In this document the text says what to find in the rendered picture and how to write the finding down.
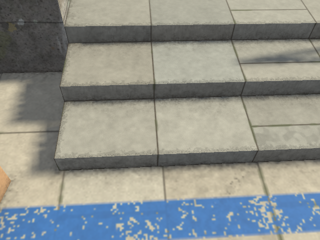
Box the stairs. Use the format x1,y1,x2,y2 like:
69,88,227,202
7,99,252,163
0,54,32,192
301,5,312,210
54,23,320,171

